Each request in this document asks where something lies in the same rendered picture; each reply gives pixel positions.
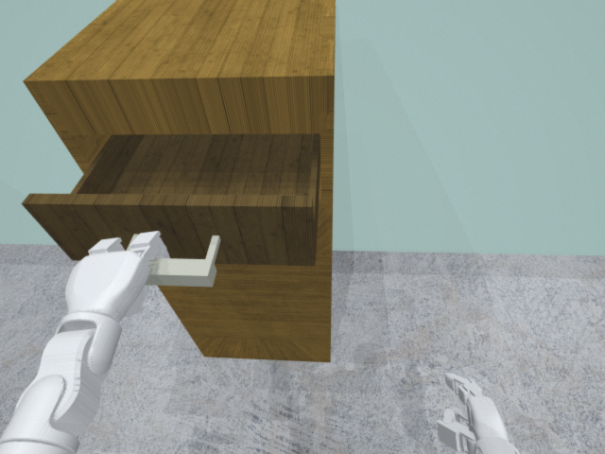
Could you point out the cabinet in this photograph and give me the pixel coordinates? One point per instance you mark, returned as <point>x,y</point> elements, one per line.
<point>213,67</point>

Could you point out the handle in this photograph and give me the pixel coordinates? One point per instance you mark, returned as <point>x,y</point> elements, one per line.
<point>184,272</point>

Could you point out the drawer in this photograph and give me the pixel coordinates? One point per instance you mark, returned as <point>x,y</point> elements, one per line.
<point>258,192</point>

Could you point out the robot left forearm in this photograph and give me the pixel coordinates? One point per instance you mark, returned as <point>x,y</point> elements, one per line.
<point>63,399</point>

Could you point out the right robot hand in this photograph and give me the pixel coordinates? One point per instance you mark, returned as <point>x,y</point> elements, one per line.
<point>461,430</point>

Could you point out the left robot hand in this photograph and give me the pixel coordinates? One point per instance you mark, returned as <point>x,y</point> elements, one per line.
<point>112,281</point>

